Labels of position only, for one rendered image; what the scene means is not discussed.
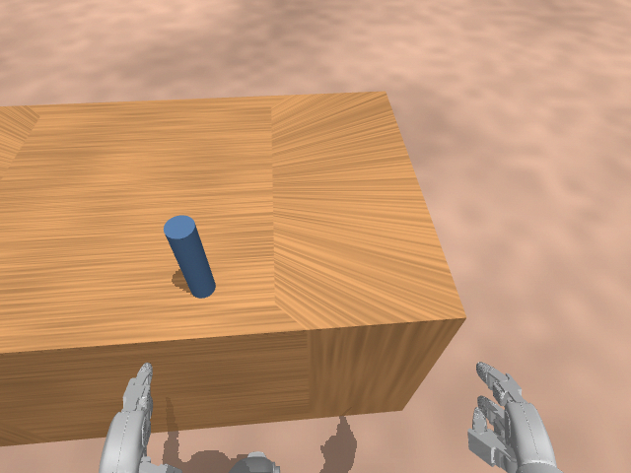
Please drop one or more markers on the can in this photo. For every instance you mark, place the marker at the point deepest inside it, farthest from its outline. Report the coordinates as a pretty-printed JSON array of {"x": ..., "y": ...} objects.
[{"x": 187, "y": 247}]

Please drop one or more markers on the left robot hand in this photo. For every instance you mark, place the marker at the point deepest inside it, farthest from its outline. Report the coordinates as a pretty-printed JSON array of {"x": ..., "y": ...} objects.
[{"x": 125, "y": 449}]

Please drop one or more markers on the right robot hand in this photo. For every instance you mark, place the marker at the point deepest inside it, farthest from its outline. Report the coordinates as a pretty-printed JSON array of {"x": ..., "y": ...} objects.
[{"x": 519, "y": 435}]

